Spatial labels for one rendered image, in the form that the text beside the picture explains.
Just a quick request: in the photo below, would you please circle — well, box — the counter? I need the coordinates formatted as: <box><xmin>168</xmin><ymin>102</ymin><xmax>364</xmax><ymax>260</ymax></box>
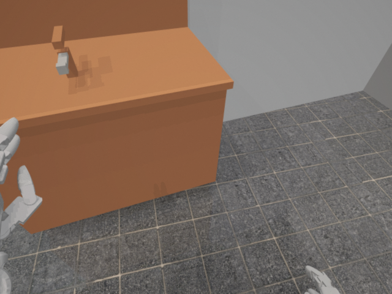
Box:
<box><xmin>0</xmin><ymin>0</ymin><xmax>234</xmax><ymax>234</ymax></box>

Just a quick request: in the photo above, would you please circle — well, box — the right robot hand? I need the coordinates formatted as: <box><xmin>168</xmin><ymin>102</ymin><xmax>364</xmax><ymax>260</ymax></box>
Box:
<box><xmin>304</xmin><ymin>266</ymin><xmax>340</xmax><ymax>294</ymax></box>

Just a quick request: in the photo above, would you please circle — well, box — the left robot hand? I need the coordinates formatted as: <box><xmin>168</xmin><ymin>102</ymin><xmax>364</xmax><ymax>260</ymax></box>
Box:
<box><xmin>0</xmin><ymin>118</ymin><xmax>42</xmax><ymax>250</ymax></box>

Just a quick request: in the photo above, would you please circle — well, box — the robot left forearm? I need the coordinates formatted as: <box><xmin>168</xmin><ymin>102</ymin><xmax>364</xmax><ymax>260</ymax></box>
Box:
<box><xmin>0</xmin><ymin>252</ymin><xmax>13</xmax><ymax>294</ymax></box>

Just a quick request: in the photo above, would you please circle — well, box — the tap lever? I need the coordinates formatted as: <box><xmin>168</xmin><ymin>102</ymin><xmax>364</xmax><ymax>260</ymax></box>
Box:
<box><xmin>56</xmin><ymin>52</ymin><xmax>69</xmax><ymax>75</ymax></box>

